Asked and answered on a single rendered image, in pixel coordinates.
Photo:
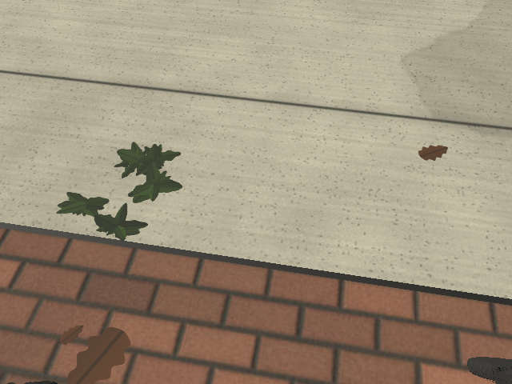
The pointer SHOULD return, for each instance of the right robot hand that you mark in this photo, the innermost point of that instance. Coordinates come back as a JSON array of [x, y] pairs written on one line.
[[496, 369]]

